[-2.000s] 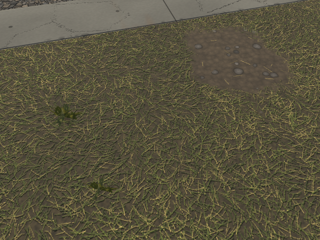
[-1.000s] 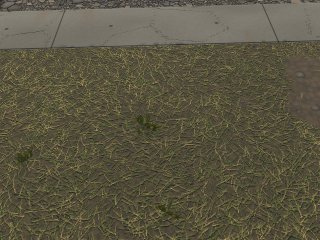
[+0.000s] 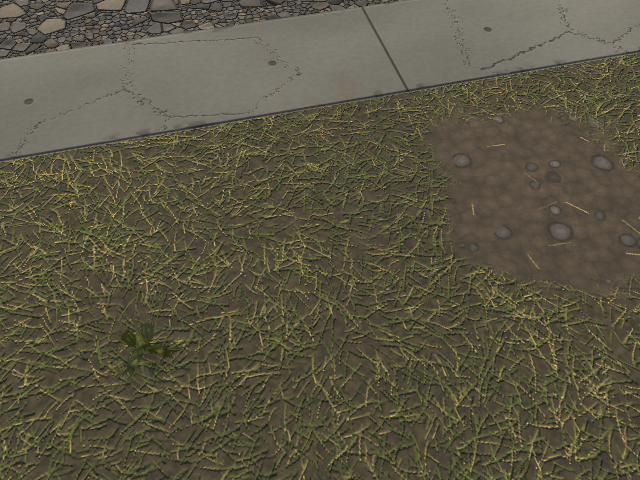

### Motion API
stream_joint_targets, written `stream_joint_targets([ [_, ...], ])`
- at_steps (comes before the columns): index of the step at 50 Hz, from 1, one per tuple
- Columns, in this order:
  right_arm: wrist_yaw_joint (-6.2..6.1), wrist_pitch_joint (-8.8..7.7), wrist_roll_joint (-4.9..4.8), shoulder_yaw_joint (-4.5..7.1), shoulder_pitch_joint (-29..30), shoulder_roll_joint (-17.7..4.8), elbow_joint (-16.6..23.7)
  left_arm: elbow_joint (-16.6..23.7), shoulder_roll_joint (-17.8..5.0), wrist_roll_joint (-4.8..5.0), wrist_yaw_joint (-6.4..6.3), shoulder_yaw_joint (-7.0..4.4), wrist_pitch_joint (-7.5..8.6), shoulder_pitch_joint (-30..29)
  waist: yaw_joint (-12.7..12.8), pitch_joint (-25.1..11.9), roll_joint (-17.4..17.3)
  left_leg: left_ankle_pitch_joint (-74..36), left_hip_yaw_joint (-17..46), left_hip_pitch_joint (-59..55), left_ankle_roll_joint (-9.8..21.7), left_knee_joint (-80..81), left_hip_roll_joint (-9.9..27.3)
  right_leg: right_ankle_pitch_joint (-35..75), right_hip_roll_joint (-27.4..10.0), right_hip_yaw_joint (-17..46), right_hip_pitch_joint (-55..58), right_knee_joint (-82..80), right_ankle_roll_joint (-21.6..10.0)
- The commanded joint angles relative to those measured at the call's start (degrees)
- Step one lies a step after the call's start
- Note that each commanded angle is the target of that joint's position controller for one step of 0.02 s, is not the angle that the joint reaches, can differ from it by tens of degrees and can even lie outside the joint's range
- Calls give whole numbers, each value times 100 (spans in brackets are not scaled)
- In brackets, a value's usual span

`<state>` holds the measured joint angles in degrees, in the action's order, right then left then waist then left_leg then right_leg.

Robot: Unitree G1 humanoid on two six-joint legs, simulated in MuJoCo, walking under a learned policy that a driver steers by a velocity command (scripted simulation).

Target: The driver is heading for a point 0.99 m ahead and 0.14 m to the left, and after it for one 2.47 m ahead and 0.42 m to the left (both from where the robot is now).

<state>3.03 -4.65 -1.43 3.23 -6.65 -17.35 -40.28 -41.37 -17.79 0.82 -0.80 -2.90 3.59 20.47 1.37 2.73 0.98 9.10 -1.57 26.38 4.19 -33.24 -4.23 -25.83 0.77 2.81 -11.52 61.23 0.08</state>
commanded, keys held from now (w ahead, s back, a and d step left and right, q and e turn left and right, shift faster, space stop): w+q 0.64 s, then w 0.12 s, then w+e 0.24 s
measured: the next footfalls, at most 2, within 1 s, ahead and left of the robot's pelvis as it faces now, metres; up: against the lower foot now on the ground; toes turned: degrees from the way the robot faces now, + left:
right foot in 0.40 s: +0.42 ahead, -0.11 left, +0.00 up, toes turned +18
left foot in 0.90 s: +0.57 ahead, +0.25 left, +0.00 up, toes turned +27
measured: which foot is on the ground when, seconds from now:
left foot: down 0.00-0.40, up 0.42-0.88, down 0.90-1.00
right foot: up 0.00-0.38, down 0.40-0.92, up 0.94-1.00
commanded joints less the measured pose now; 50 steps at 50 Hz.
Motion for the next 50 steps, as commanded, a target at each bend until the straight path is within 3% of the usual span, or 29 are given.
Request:
stream_joint_targets([
  [1, -112, 18, 52, 255, -1041, -865, 139, 901, -699, 53, 77, -77, 426, -682, -553, -736, -179, 1086, 3248, -3090, 1305, 1836, 1846, 427, -410, 374, -3236, 1142, -91],
  [2, -133, 7, 99, 191, -824, -689, 209, 887, -723, -107, 47, -122, 415, -749, -376, -502, -75, 521, 2839, -2491, 1203, 1977, 1619, 706, -585, 358, -2904, 673, -84],
  [3, -160, 17, 144, 182, -679, -701, 284, 896, -695, -140, 55, -125, 378, -626, -194, -425, -336, 134, 2742, -2066, 1268, 2094, 1513, 818, -612, 349, -2626, 500, -22],
  [5, -215, 18, 103, 190, -603, -695, 282, 820, -589, -183, 54, -100, 281, -434, -47, -345, -452, -462, 2373, -1586, 1328, 2213, 1376, 857, -651, 229, -2440, 95, 145],
  [8, -294, 4, 44, 241, -737, -872, 194, 953, -377, -231, 18, -10, 232, -906, -151, -130, -350, -915, 1843, -1057, 1194, 2269, 1102, 1693, -553, 50, -2349, -1006, 363],
  [11, -348, 63, -17, 268, -1017, -937, 63, 1078, -185, -178, 49, 61, 289, -1631, -456, -123, -438, -657, 1599, -847, 886, 2090, 812, 2868, -250, -26, -1809, -2362, 446],
  [14, -385, 145, -66, 279, -1364, -941, -66, 1161, -299, -61, 113, 16, 347, -2046, -608, -179, -524, -340, 1988, -1201, 787, 1800, 951, 3078, -73, 99, -1553, -2994, 428],
  [17, -406, 212, -48, 289, -1378, -905, -71, 1137, -520, -22, 154, -105, 395, -1927, -440, -271, -710, -351, 2525, -1817, 612, 1248, 1168, 2472, -73, 274, -1328, -3341, 220],
  [19, -384, 237, -11, 254, -1255, -757, -10, 970, -704, -31, 119, -240, 436, -1191, 3, -580, -755, -834, 2480, -1735, 391, 498, 945, 2266, -115, 137, -213, -3698, -91],
  [20, -343, 216, 64, 134, -1245, -430, 95, 915, -945, -132, 73, -327, 452, -450, 356, -1325, -415, -493, 2154, -1265, 205, -815, 645, 2046, -826, 714, 1130, -3545, -456],
  [21, -345, 163, -33, -1, -1931, -18, 224, 762, -1418, -247, 57, -453, 379, 167, 234, -2222, 1138, 1461, 1287, 643, -223, -2780, -199, 1030, -2172, 2987, 3220, -3754, -1344],
  [22, -356, 148, -102, 25, -2010, -399, 243, 686, -1086, -125, 114, -405, 328, 277, 225, -2154, 1590, 2432, 1201, 1599, -316, -3788, 107, -186, -2586, 4322, 3223, -4240, -1518],
  [23, -361, 181, -121, 149, -1555, -829, 234, 751, -681, -98, 97, -295, 299, -3, 340, -1338, 871, 1915, 1226, 1869, -355, -4169, 379, -447, -2346, 3596, 2549, -4378, -1290],
  [24, -369, 216, -52, 169, -1154, -863, 318, 766, -534, -124, 80, -240, 257, -268, 309, -832, 443, 1480, 1000, 1795, -395, -4172, 566, 184, -2093, 2749, 1884, -4424, -1117],
  [25, -353, 222, 14, 178, -911, -791, 416, 702, -424, -139, 78, -199, 240, -459, 219, -432, 309, 1193, 961, 1716, -421, -3929, 710, 865, -1853, 2161, 1297, -4577, -1075],
  [26, -325, 248, 18, 196, -858, -697, 456, 665, -338, -175, 66, -162, 250, -570, 96, -255, 394, 996, 939, 1516, -418, -3741, 860, 1259, -1662, 1679, 911, -4751, -1004],
  [28, -281, 323, -32, 155, -921, -464, 474, 553, -333, -141, 71, -182, 294, -665, -18, -131, 601, 872, 785, 1277, -467, -3456, 977, 1711, -1537, 1094, 520, -5017, -1046],
  [31, -260, 372, 28, 106, -618, -297, 606, 356, -526, -104, 74, -262, 332, -633, -29, -30, 385, 505, 729, 1490, -562, -2820, 1048, 2381, -1603, 506, 539, -5233, -1162],
  [36, -125, 240, 43, -19, 81, -73, 713, 51, -742, -53, 88, -304, 275, -470, 189, 32, 170, -782, 461, 1026, -457, -1054, 913, 2878, -1402, -374, 631, -5312, -1054],
  [39, -50, 173, 28, -49, 641, -87, 898, -211, -898, 76, 109, -337, 206, -116, 321, 206, 162, -780, 266, 822, -313, -344, 808, 2930, -1536, -424, 895, -5299, -1032],
  [41, -24, 137, 52, -18, 815, -193, 994, -379, -987, 156, 122, -347, 123, 30, 240, 244, 234, -336, 166, 741, -166, 1, 733, 3453, -1691, -260, 1261, -5079, -1014],
  [43, -35, 99, 78, 102, 383, -448, 910, -469, -1128, 177, 103, -358, 47, -13, -144, -98, 378, -69, -11, -155, 13, 363, 481, 4838, -1656, -276, 1395, -4381, -878],
  [44, -74, 92, 89, 237, -427, -677, 663, -502, -1087, 178, 90, -317, 21, -72, -614, -591, 321, -398, -152, -1372, 163, 642, 314, 5374, -1418, -477, 1118, -3478, -720],
  [45, -158, 119, 129, 384, -1348, -1022, 427, -453, -856, 93, 77, -207, 51, -62, -1026, -1258, 235, -641, 275, -3036, 356, 374, 762, 4514, -1146, -606, 122, -2220, -482],
  [46, -252, 150, 271, 485, -1888, -1622, 367, -216, -124, -44, 118, 29, 123, 403, -848, -2195, -1111, -164, 2781, -5217, 1124, 462, 2499, 958, -273, -695, -2145, 69, -46],
  [47, -260, 153, 244, 395, -1913, -1286, 409, -331, -390, 77, 114, -18, 211, 381, -961, -2793, -1233, 251, 4149, -5043, 1448, 1244, 2951, -821, -4, 299, -2647, 1106, 17],
  [48, -239, 132, 193, 277, -1585, -943, 348, -215, -819, 238, 123, -167, 223, -3, -914, -1790, -935, 385, 3214, -4332, 1178, 1382, 2709, -532, -309, 433, -3124, 1352, -21],
  [49, -226, 106, 139, 211, -1280, -718, 293, -127, -755, 227, 113, -158, 214, -287, -724, -1147, -835, 305, 2414, -3606, 976, 1515, 2429, -86, -582, 232, -3181, 1142, -50],
  [50, -200, 68, 142, 154, -940, -506, 251, -127, -671, 128, 84, -165, 176, -421, -530, -738, -669, 149, 1919, -2922, 839, 1746, 2181, 325, -749, 183, -3021, 854, -30],
])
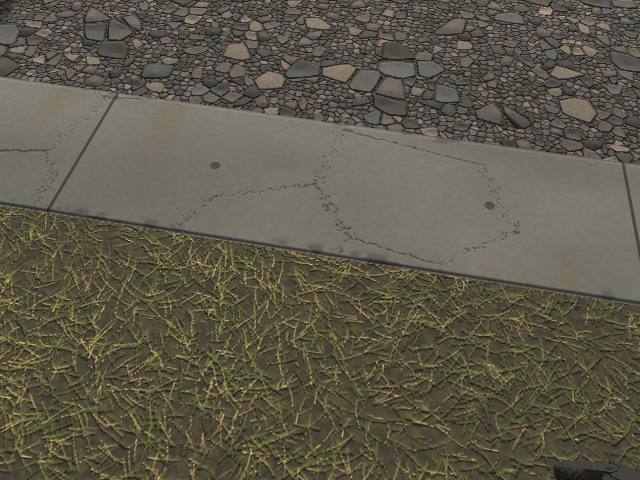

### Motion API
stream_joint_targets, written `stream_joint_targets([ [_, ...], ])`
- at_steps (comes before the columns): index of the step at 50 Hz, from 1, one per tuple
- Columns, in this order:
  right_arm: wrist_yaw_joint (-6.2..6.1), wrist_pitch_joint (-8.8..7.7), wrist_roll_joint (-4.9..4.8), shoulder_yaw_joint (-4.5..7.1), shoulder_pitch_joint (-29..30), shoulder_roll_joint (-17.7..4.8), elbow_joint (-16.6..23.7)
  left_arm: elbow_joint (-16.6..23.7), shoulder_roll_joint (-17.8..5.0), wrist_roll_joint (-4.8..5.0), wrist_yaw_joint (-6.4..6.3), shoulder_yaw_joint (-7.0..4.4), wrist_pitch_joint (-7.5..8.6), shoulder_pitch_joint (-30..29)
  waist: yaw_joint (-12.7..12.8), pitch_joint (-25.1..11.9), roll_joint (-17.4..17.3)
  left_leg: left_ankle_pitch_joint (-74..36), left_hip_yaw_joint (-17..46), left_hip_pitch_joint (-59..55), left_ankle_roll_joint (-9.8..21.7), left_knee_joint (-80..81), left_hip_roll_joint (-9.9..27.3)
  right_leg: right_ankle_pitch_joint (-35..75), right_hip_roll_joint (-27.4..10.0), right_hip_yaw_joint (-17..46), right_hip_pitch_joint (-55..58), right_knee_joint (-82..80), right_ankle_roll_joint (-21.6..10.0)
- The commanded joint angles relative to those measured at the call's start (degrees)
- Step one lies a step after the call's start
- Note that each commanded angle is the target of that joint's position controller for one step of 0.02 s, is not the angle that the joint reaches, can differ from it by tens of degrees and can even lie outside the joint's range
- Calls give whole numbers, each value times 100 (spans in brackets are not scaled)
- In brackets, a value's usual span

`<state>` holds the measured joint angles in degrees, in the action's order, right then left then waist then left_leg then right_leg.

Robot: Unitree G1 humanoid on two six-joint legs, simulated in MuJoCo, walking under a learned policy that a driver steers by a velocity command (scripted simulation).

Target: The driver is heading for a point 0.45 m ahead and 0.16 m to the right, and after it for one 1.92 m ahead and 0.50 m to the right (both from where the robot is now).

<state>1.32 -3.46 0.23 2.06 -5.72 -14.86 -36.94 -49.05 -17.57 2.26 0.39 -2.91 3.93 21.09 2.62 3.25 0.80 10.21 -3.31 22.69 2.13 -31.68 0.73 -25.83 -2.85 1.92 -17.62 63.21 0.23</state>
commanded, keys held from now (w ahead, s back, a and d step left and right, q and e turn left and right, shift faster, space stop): w+e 0.10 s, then e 0.76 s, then q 0.10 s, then w+q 0.04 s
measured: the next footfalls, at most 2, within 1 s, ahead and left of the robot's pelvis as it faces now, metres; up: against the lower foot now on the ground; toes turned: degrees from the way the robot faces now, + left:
right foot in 0.38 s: +0.33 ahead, -0.15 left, +0.00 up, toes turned -13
left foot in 0.86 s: +0.39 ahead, +0.06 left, +0.00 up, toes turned -35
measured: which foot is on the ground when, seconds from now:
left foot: down 0.00-0.38, up 0.40-0.84, down 0.86-1.00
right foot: up 0.00-0.36, down 0.38-0.86, up 0.88-1.00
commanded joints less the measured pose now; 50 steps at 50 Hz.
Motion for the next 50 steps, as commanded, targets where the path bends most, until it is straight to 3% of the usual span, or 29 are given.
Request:
stream_joint_targets([
  [1, -5, -119, 5, 220, -780, -531, -94, 572, -639, -69, -59, -196, 42, -412, -464, -542, -679, -215, 1619, -2053, 867, 1843, 1417, 705, -519, 331, -2074, 466, -66],
  [2, -3, -180, 36, 248, -653, -583, -131, 525, -490, -49, -49, -176, -42, -145, -280, -558, -912, -396, 1406, -1712, 940, 2058, 1479, 957, -561, 344, -1730, 461, -7],
  [5, -36, -324, 73, 310, -522, -614, -314, 543, -281, -42, -65, -153, -193, -241, -148, -236, -543, -963, 727, -1334, 978, 2425, 1449, 1352, -588, 416, -1802, 180, 121],
  [7, -103, -319, 96, 326, -451, -670, -405, 694, -243, -105, -63, -148, -200, -542, -130, 5, -436, -2095, 166, -1324, 910, 2348, 1364, 1833, -506, 384, -1952, -518, 192],
  [9, -187, -260, 79, 359, -380, -804, -429, 819, -108, -161, 27, -91, -161, -824, -193, 26, -427, -2650, -401, -1241, 785, 2230, 1160, 2506, -396, 63, -1593, -1484, 177],
  [11, -259, -191, 36, 396, -545, -946, -504, 995, -11, -194, 137, -46, -151, -1216, -377, -25, -379, -2959, -595, -1410, 758, 2084, 1211, 2931, -272, -193, -1382, -2132, 135],
  [15, -322, -6, -169, 491, -583, -1164, -590, 1272, -307, -202, 299, -167, -239, -1317, -301, -211, -505, -3366, -622, -2141, 589, 1402, 1519, 2366, -126, -308, -1288, -2649, -153],
  [17, -360, 92, -262, 535, -448, -1231, -543, 1241, -557, -231, 322, -306, -273, -827, 4, -503, -524, -4033, -685, -2207, 423, 384, 1459, 1945, 193, -544, -650, -2870, -388],
  [18, -363, 137, -274, 502, -417, -1122, -516, 1093, -786, -233, 277, -441, -260, -221, 311, -829, -299, -3820, -822, -2030, 213, -648, 1166, 2363, 463, -635, 178, -3341, -568],
  [19, -335, 120, -113, 428, -769, -944, -489, 1090, -1254, -234, 131, -587, -263, 89, 369, -1158, 585, -2033, -896, -1089, -213, -2167, 706, 4769, -13, 229, 1336, -3556, -856],
  [20, -254, 104, 232, 237, -1465, -358, -371, 1298, -1726, -294, 35, -604, -286, -233, -348, -1694, 1818, 3057, -488, 903, -656, -4257, -306, 6994, -1397, 2416, 2873, -3114, -1967],
  [21, -177, 73, 77, 247, -1408, -736, -420, 1547, -1448, -331, 114, -510, -239, -252, -6, -2819, 1057, 3144, 828, 1181, -605, -4963, -435, 5427, -1844, 3642, 3059, -3823, -2489],
  [22, -166, 101, -133, 325, -827, -1001, -322, 1614, -1156, -273, 160, -448, -203, -560, 79, -2223, 428, 2566, 940, 1511, -472, -4919, -206, 4249, -1584, 3096, 2595, -4122, -2224],
  [23, -227, 143, -105, 312, -548, -932, -257, 1580, -946, -153, 135, -393, -208, -826, -57, -1563, 92, 2070, 879, 1660, -427, -4505, -15, 3336, -1302, 2652, 1929, -4261, -1880],
  [24, -301, 205, -21, 322, -445, -934, -294, 1601, -770, -108, 88, -332, -244, -1058, -176, -1154, -28, 1759, 897, 1529, -431, -4082, 155, 2882, -1107, 2338, 1248, -4398, -1662],
  [25, -336, 270, 9, 343, -458, -974, -273, 1637, -738, -174, 41, -318, -272, -1199, -323, -998, 172, 1541, 934, 1155, -419, -3731, 205, 2688, -936, 2174, 677, -4513, -1551],
  [26, -346, 312, 28, 349, -515, -949, -287, 1689, -757, -253, 13, -324, -292, -1277, -392, -970, 313, 1393, 879, 875, -433, -3518, 131, 2720, -783, 2050, 371, -4584, -1483],
  [28, -373, 329, 44, 307, -608, -777, -348, 1707, -844, -287, -52, -363, -303, -1260, -413, -1057, 399, 1264, 826, 682, -520, -2971, 20, 3079, -646, 1844, 230, -4548, -1455],
  [31, -401, 359, 37, 268, -426, -689, -322, 1704, -953, -217, -168, -409, -376, -1167, -313, -1179, 408, 996, 919, 683, -678, -2336, -48, 2565, -571, 1931, 282, -4491, -1408],
  [35, -368, 350, -3, 271, -180, -694, -259, 1773, -934, -214, -227, -413, -498, -1275, -205, -971, 663, 721, 980, 499, -721, -1616, -137, 1095, -377, 2217, 39, -4579, -1238],
  [39, -292, 212, -52, 293, -135, -741, -219, 1791, -896, -212, -198, -417, -584, -1205, -106, -943, 845, 903, 984, 154, -602, -808, -250, 1276, -390, 2657, 284, -4376, -1191],
  [42, -211, 125, -70, 357, -553, -791, -334, 1829, -839, -113, -209, -397, -656, -1320, -380, -923, 836, 192, 836, -733, -355, 750, -240, 1590, -147, 2746, 203, -3985, -936],
  [43, -221, 127, 1, 443, -701, -1082, -350, 1828, -667, -100, -214, -347, -664, -1156, -348, -991, 396, -75, 1317, -1358, -101, 1165, 459, 892, 174, 2416, -257, -3466, -650],
  [44, -247, 189, 158, 533, -507, -1620, -305, 1928, -435, -115, -201, -289, -632, -981, -5, -784, -1263, -830, 2687, -1537, 650, 1458, 1624, -353, 1073, 1110, -1219, -2341, -265],
  [45, -231, 183, 293, 479, -475, -1340, -228, 1926, -828, -233, -203, -396, -542, -1099, -204, -722, -1616, -1433, 3487, -1139, 1371, 1575, 2162, -1066, 1124, 852, -1419, -924, 53],
  [46, -249, 169, 222, 390, -235, -1068, -123, 1775, -999, -248, -189, -464, -517, -947, -124, -716, -1132, -1579, 3134, -1059, 1368, 1427, 2000, -800, 1005, 1031, -1339, -188, 156],
  [47, -251, 167, 116, 330, -26, -874, -108, 1584, -890, -238, -199, -448, -547, -826, -44, -651, -814, -1573, 2563, -1044, 1096, 1278, 1578, -516, 990, 1017, -1257, 53, 261],
  [49, -215, 154, -5, 143, -5, -461, -201, 1419, -349, -317, -212, -268, -613, -701, -12, -745, -673, -970, 2124, -1191, 803, 1261, 1135, -4, 732, 973, -1055, -249, 424],
  [50, -193, 190, -43, 127, -91, -486, -277, 1446, -166, -333, -160, -178, -610, -795, -37, -672, -828, -43, 1945, -1183, 722, 1459, 871, 213, 550, 492, -921, -874, 484],
])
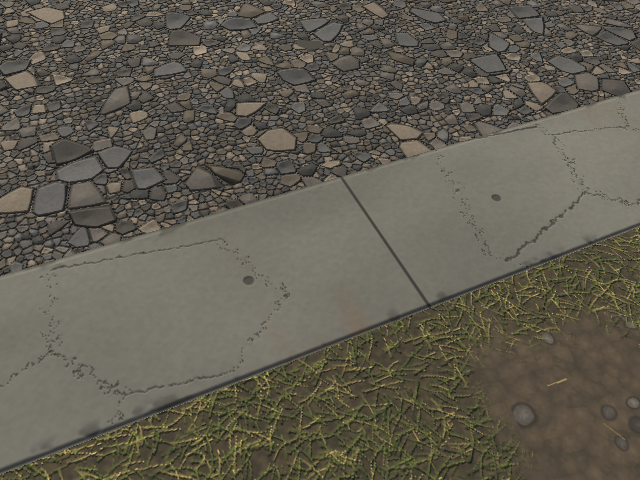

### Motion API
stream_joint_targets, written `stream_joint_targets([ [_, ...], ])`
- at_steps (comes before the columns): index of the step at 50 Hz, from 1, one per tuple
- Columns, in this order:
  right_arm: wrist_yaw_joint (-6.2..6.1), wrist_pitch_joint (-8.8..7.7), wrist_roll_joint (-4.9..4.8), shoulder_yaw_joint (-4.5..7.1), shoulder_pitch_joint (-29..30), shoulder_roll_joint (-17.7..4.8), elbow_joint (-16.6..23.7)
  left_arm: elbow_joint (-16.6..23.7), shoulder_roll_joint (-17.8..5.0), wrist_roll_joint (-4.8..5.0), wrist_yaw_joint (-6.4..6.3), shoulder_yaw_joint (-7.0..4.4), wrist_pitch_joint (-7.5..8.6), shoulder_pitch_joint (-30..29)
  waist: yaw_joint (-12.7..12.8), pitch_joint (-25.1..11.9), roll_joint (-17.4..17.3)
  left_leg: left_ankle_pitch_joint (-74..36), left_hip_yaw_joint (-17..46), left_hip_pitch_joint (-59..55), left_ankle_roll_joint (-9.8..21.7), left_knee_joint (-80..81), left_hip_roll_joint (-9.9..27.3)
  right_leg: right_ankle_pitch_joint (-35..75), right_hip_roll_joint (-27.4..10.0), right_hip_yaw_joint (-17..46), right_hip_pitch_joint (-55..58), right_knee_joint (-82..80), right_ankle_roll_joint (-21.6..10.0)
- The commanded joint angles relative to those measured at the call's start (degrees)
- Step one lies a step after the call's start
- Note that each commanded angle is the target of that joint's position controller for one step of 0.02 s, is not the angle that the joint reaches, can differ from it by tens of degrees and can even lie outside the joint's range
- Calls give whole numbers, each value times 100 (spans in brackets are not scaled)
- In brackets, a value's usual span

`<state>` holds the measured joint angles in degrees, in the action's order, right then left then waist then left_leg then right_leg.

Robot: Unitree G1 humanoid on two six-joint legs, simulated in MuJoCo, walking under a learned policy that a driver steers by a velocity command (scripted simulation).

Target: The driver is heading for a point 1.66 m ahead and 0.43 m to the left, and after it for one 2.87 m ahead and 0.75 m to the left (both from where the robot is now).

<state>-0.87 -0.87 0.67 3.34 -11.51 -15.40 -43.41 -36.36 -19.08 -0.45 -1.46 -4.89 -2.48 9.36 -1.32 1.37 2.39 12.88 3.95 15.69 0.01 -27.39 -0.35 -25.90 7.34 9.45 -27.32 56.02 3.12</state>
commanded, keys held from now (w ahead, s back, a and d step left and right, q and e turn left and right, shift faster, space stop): w+q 0.50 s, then q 0.32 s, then e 0.18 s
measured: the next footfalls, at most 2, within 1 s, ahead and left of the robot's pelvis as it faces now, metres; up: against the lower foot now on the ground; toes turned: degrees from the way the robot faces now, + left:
right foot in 0.18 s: +0.03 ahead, -0.13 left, +0.00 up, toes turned +7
left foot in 0.56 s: +0.29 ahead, +0.22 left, +0.00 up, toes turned +19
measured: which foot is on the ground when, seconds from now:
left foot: down 0.00-0.18, up 0.20-0.54, down 0.56-1.00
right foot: up 0.00-0.16, down 0.18-0.56, up 0.58-1.00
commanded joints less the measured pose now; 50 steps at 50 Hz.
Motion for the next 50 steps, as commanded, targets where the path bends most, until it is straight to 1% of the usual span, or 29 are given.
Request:
stream_joint_targets([
  [1, 17, 0, -136, 71, 328, -649, 341, 276, 14, -31, 69, 60, 76, 37, 136, -308, -1268, 469, 1240, -464, 938, 1204, 814, 273, -481, -647, 118, -681, 232],
  [2, -18, 70, -156, 140, 185, -889, 343, 380, -9, 22, 88, 69, 137, -301, -38, -130, -1452, 841, 1379, -414, 975, 1305, 773, 155, -434, -843, 228, -1150, 233],
  [4, -68, 135, -130, 209, -199, -1145, 305, 432, -106, 127, 97, 44, 263, -487, -171, -61, -1537, 1172, 1726, -518, 1066, 1326, 892, -195, -356, -908, 581, -2067, 127],
  [7, -103, 142, -249, 208, -260, -1115, 322, 108, -170, 175, 106, -21, 465, 50, 140, -55, -1250, 1423, 1965, -154, 1017, 1247, 749, 1232, -398, -901, 1825, -3962, -295],
  [8, -110, 103, -236, 160, -179, -922, 363, 8, -276, 163, 81, -60, 512, 363, 299, -244, -1105, 1291, 1844, 387, 805, 1022, 594, 1475, -736, -700, 2709, -4058, -461],
  [9, -76, 26, -191, 62, 79, -564, 482, -118, -430, 103, 25, -93, 535, 996, 601, -551, -678, 1436, 1447, 1361, 505, 166, 297, 1285, -1435, -217, 3841, -3859, -674],
  [10, -40, -94, -261, -12, 203, -252, 738, -273, -946, -15, 41, -228, 529, 1350, 652, -615, 688, 1454, 248, 2388, 176, -1067, -335, -100, -2314, 1125, 4045, -4064, -1217],
  [11, -28, -180, -275, 65, 513, -627, 879, -295, -934, -57, 67, -265, 572, 1235, 748, -36, 850, 1783, 163, 3013, 115, -2007, 51, -657, -3000, 1952, 3536, -4540, -1668],
  [12, 11, -216, -309, 166, 480, -856, 836, -293, -566, -39, 29, -162, 633, 1080, 644, 317, 685, 1574, 300, 3370, 122, -2681, 226, -696, -2912, 1822, 3469, -4650, -1668],
  [13, 41, -205, -305, 180, 266, -792, 704, -285, -377, 12, 6, -100, 685, 942, 522, 414, 652, 1307, 343, 3556, 112, -2997, 283, -392, -2687, 1423, 3541, -4690, -1501],
  [15, 108, -199, -249, 158, 272, -645, 705, -365, -279, 58, 6, -68, 715, 870, 483, 544, 537, 694, 358, 3824, 65, -3213, 441, 794, -2520, 657, 3578, -4736, -1312],
  [18, 259, -211, -214, 52, 449, -382, 833, -383, -342, 22, 42, -84, 728, 713, 468, 444, 411, -179, -82, 3187, -102, -2784, 510, 1974, -2162, -433, 2921, -4828, -1217],
  [21, 382, -210, -203, -36, 823, -275, 1069, -476, -575, 90, 52, -140, 742, 731, 545, 512, 382, -787, -343, 2370, -95, -1779, 557, 2234, -2069, -1049, 2356, -4875, -1136],
  [24, 441, -167, -206, -11, 974, -427, 1235, -627, -811, 184, 84, -212, 727, 919, 520, 577, 278, -684, -609, 1886, 167, -1255, 428, 2518, -2286, -1290, 2421, -4796, -1074],
  [26, 440, -134, -180, 111, 696, -667, 1266, -656, -959, 211, 87, -248, 674, 851, 226, 338, 328, -393, -864, 1262, 426, -1023, 96, 4608, -2280, -1595, 2641, -3985, -921],
  [27, 419, -113, -148, 251, 17, -890, 1112, -642, -995, 222, 67, -251, 623, 789, -187, -127, 267, -530, -1060, 324, 566, -811, -220, 5769, -2114, -1846, 2566, -2917, -751],
  [28, 342, -68, -140, 432, -837, -1217, 901, -603, -861, 222, 49, -191, 632, 896, -597, -675, 92, -962, -1001, -1094, 747, -701, -446, 5903, -1872, -1974, 1947, -1636, -514],
  [29, 197, 10, -180, 546, -1452, -1668, 819, -442, -425, -11, 59, -33, 671, 1073, -679, -1244, -1011, -2133, 477, -2726, 1110, -681, 536, 2533, -1455, -1960, 439, 359, -142],
  [30, 203, -51, -66, 515, -1056, -2162, 1129, -222, 42, -94, 101, 170, 759, 1727, -34, -2472, -2076, -1790, 3956, -3625, 2387, 273, 2235, -1425, -408, -1021, -855, 2300, 134],
  [31, 260, -93, -92, 417, -1017, -1647, 1252, -303, -699, 111, 125, 12, 801, 1069, -551, -2599, -1008, -1475, 3776, -3315, 2195, 659, 2060, -1061, -678, -215, -973, 2670, 51],
  [32, 270, -137, -113, 342, -715, -1429, 1167, -135, -741, 234, 111, 4, 797, 690, -381, -1628, -885, -1481, 2886, -2605, 1936, 668, 1836, -572, -861, -413, -1362, 2486, -50],
  [33, 258, -152, -178, 302, -434, -1270, 1151, -176, -668, 137, 36, 29, 784, 622, -168, -1036, -361, -1596, 2275, -1770, 1677, 678, 1508, -117, -1130, -480, -1308, 2052, -97],
  [34, 237, -139, -141, 282, -148, -1193, 1193, -196, -688, 43, -31, 5, 736, 609, 21, -737, -382, -1957, 1877, -1032, 1559, 733, 1313, 187, -1277, -488, -1032, 1702, -98],
  [36, 212, -135, 19, 258, 183, -1140, 1271, -281, -674, -2, -49, -8, 581, 829, 313, -664, -593, -2625, 1480, -69, 1564, 950, 1110, 476, -1268, -514, -355, 1502, -73],
  [40, 105, -126, -51, 268, 185, -1174, 1126, -231, -439, -111, -122, 57, 452, 676, 352, -769, -538, -3308, 1162, 173, 1597, 879, 914, 947, -1067, -533, -402, 727, 176],
  [43, -3, -9, -86, 202, 210, -1033, 1045, -207, -340, -59, -102, 105, 406, 431, 255, -854, -652, -2532, 1101, -138, 1410, 827, 849, 1539, -1098, -470, -587, -41, 262],
  [45, -25, 15, -34, 124, 196, -876, 947, -179, -245, -14, -52, 151, 408, 169, 117, -797, -713, -2058, 1031, -171, 1300, 888, 841, 1932, -1188, -462, -386, -683, 247],
  [47, 4, -9, 50, 26, 184, -688, 798, -173, -162, 3, 5, 190, 435, 7, 30, -738, -744, -1806, 922, -59, 1265, 950, 869, 2165, -1256, -454, 164, -1332, 183],
  [50, 110, -62, 116, -10, 109, -717, 567, -103, -297, 35, 54, 144, 471, -146, -52, -532, -814, -2058, 976, -188, 1297, 804, 1020, 1703, -1127, -564, 598, -1926, 4],
])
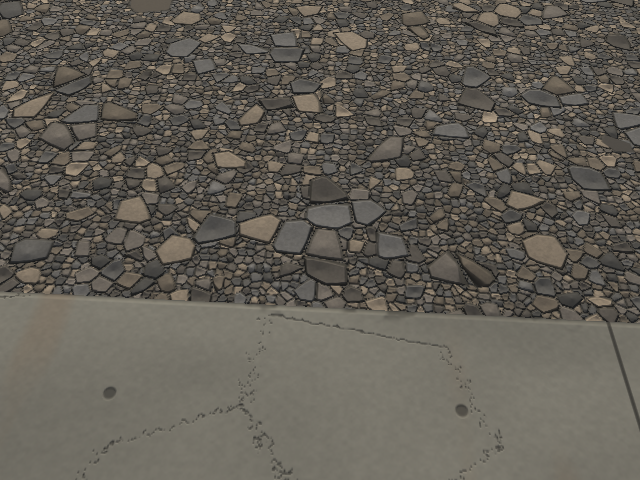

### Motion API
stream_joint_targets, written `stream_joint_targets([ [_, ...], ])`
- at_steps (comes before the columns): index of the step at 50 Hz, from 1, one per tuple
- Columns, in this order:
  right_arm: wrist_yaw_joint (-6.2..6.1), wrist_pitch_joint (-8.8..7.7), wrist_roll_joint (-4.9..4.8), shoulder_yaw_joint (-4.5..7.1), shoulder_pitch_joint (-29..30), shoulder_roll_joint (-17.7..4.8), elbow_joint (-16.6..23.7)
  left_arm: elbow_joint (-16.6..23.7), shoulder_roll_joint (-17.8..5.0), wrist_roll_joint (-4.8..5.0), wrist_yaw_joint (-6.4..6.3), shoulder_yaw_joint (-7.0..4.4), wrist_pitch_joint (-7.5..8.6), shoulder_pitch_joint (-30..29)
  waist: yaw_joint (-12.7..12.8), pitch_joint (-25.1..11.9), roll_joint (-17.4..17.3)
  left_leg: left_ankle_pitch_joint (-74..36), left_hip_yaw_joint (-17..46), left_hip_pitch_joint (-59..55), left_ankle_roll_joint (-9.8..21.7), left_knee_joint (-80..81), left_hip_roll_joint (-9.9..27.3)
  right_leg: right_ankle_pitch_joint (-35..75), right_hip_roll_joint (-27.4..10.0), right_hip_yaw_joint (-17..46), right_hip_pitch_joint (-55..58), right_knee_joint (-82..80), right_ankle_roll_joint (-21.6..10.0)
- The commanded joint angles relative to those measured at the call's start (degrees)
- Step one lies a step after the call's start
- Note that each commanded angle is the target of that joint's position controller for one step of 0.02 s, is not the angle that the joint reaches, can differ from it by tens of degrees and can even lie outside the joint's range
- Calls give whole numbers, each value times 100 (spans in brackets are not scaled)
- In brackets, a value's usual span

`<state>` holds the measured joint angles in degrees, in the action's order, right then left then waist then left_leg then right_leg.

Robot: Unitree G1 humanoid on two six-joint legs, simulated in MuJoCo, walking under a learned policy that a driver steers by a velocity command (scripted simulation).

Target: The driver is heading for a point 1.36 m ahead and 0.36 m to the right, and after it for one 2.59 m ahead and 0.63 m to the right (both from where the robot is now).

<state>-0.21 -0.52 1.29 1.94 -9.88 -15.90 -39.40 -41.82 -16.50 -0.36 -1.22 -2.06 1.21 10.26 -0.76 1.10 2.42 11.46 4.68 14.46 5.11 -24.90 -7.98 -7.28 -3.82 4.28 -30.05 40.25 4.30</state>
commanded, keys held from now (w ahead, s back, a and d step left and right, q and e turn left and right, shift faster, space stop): e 0.82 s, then q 0.16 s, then w+q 0.02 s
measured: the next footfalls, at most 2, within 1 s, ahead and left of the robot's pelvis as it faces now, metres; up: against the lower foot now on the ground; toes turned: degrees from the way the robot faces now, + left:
right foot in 0.06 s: +0.11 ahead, -0.16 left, +0.00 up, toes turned +0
right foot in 0.72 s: +0.06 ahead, -0.18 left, +0.00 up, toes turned -24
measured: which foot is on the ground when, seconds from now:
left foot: down 0.00-0.72, up 0.74-1.00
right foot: up 0.00-0.04, down 0.06-0.32, up 0.34-0.70, down 0.72-1.00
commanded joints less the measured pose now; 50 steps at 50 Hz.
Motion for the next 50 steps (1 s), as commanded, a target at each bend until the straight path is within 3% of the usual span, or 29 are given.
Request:
stream_joint_targets([
  [1, 60, -95, 25, 125, -39, -686, 107, 465, -585, 22, 38, -156, 112, -209, -55, -471, -787, -2037, 914, -189, 739, 394, 1791, -294, 53, -104, 992, -662, -209],
  [3, 29, -68, -72, 152, -221, -790, -3, 553, -791, -22, 41, -203, 133, -207, -5, -425, -548, -1760, 832, -385, 395, 34, 1555, 996, 10, 17, 1364, -1425, -431],
  [4, -3, -86, 6, 181, -545, -854, -16, 649, -1099, -27, 11, -266, 120, -281, -251, -551, -134, -1290, 653, -317, 177, -257, 1222, 2407, -286, 369, 1660, -1191, -589],
  [5, -42, -92, 9, 196, -740, -850, -19, 637, -1224, 31, 18, -326, 70, -286, -384, -759, 344, -878, 244, -161, -61, -387, 832, 2506, -365, 617, 1865, -1044, -856],
  [7, -128, 7, -13, 202, -322, -746, 69, 625, -891, 127, 48, -305, -25, -46, -73, -746, 504, -229, -230, 8, -308, -791, 554, 1822, -451, 1058, 1753, -1221, -1103],
  [10, -166, 174, -39, 233, -156, -546, 220, 705, -932, 71, 45, -346, -61, 88, 7, -728, 886, 506, -334, 339, -368, -1277, 399, 1699, -797, 1905, 1735, -1442, -1511],
  [12, -133, 162, -62, 243, -215, -433, 263, 785, -966, 77, 11, -372, -87, -16, -43, -828, 1006, 1058, -268, 474, -352, -1238, 368, 1881, -913, 2215, 1890, -1457, -1604],
  [14, -89, 112, -85, 273, -460, -428, 187, 918, -971, 141, -20, -396, -156, -344, -197, -898, 783, 625, -229, 33, -295, -529, 525, 1736, -662, 1986, 1643, -1222, -1344],
  [15, -83, 107, -58, 351, -509, -671, 162, 1038, -857, 171, -23, -374, -192, -484, -152, -834, 249, -168, 42, -402, -175, -166, 925, 1221, -270, 1537, 1136, -849, -1033],
  [16, -88, 131, -43, 454, -293, -1004, 171, 1104, -735, 188, -1, -341, -208, -425, 52, -572, -761, -1312, 693, -637, 155, 106, 1533, 261, 370, 707, 417, -273, -640],
  [17, -89, 134, 3, 476, -283, -1035, 219, 1068, -790, 115, 17, -356, -187, -307, -12, -476, -1330, -2732, 1441, -1031, 712, 302, 2387, -1480, 744, 177, -270, 418, -354],
  [18, -117, 110, 38, 428, -317, -903, 296, 1024, -916, 72, 38, -430, -166, -239, -60, -587, -1145, -3732, 1763, -1292, 1171, 261, 2982, -2700, 594, 189, -622, 1615, -211],
  [19, -138, 82, 16, 391, -269, -818, 359, 948, -980, 113, 53, -490, -188, -175, -30, -554, -645, -4086, 1625, -1384, 1286, 203, 3037, -2803, 528, 333, -811, 2361, -130],
  [20, -153, 57, -43, 387, -60, -812, 384, 901, -877, 154, 54, -485, -242, -125, 92, -404, -440, -4016, 1225, -1447, 1128, 140, 2841, -2535, 408, 381, -990, 2550, -55],
  [21, -176, 44, -107, 397, 29, -826, 374, 897, -719, 174, 51, -434, -282, -179, 84, -272, -523, -3947, 861, -1567, 933, 142, 2613, -2177, 311, 333, -1166, 2378, 4],
  [23, -228, 101, -110, 422, -114, -891, 300, 972, -530, 217, 75, -359, -307, -411, -76, -223, -804, -4148, 323, -1685, 789, 195, 2318, -1718, 339, -18, -1097, 2090, 134],
  [27, -259, 216, -114, 476, -267, -1035, 206, 1197, -349, 216, 205, -262, -328, -804, -278, -360, -973, -3878, -205, -1813, 761, 287, 2325, -1369, 240, -423, -507, 1051, 127],
  [32, -151, 181, -229, 545, -162, -1220, 123, 1282, -506, 200, 295, -351, -400, -735, -211, -385, -1153, -3746, -590, -1522, 620, 61, 2473, -1230, 341, -852, 434, -84, -166],
  [34, -117, 108, -337, 548, 3, -1214, 106, 1226, -555, 178, 305, -430, -444, -413, 51, -478, -1110, -3800, -847, -1325, 373, -502, 2381, -691, 501, -1007, 1130, -1007, -441],
  [35, -104, 47, -363, 520, -81, -1100, 41, 1124, -717, 141, 261, -521, -441, -14, 251, -660, -904, -3629, -1134, -946, 75, -1191, 2133, 89, 601, -897, 1937, -1650, -671],
  [36, -92, -22, -197, 476, -196, -957, 91, 1114, -1217, 130, 158, -676, -426, 438, 396, -991, -91, -1971, -1367, 358, -426, -2379, 1719, 2317, -117, 249, 3356, -1674, -1091],
  [37, -77, -56, 137, 300, -100, -555, 407, 1244, -1828, -21, 103, -737, -359, 447, 235, -1307, 1342, 2755, -1133, 2124, -877, -4026, 785, 4221, -1784, 2584, 4107, -1532, -2431],
  [38, -56, -35, 32, 382, 188, -820, 342, 1180, -1386, -50, 165, -620, -242, 517, 588, -1675, 604, 3028, -61, 2147, -928, -4726, 826, 3475, -1962, 2650, 3651, -1795, -2822],
  [39, -56, 10, -143, 413, 288, -933, 374, 1150, -1222, 3, 177, -548, -154, 158, 382, -1084, 403, 2556, -1, 2258, -887, -4778, 962, 2752, -1603, 2055, 3169, -1910, -2497],
  [40, -101, 44, -142, 428, 239, -923, 309, 1118, -1065, 103, 152, -521, -125, -155, 193, -693, 204, 2070, -11, 2271, -859, -4419, 1054, 1984, -1179, 1649, 2755, -1992, -2105],
  [41, -164, 78, -68, 457, 244, -977, 278, 1149, -964, 162, 121, -482, -139, -398, 101, -491, 165, 1684, -3, 2184, -886, -4073, 1088, 1582, -949, 1469, 2416, -2054, -1870],
  [44, -155, 140, -90, 395, -222, -760, 37, 1123, -754, 14, 43, -364, -153, -661, -105, -758, 421, 1113, -265, 1268, -1050, -3581, 988, 1849, -684, 839, 1879, -2083, -1781],
  [47, -125, 161, -120, 228, -101, -412, 19, 908, -482, -53, 25, -244, -117, -588, 38, -775, 565, 863, -294, 592, -1040, -2382, 1153, 1164, -537, 520, 1673, -2097, -1662],
  [50, -65, 165, -175, 211, 14, -532, 56, 653, -596, -135, 72, -225, -99, -343, 228, -590, 659, 787, -423, 124, -920, -1641, 1118, -702, -660, 707, 1438, -2333, -1686],
])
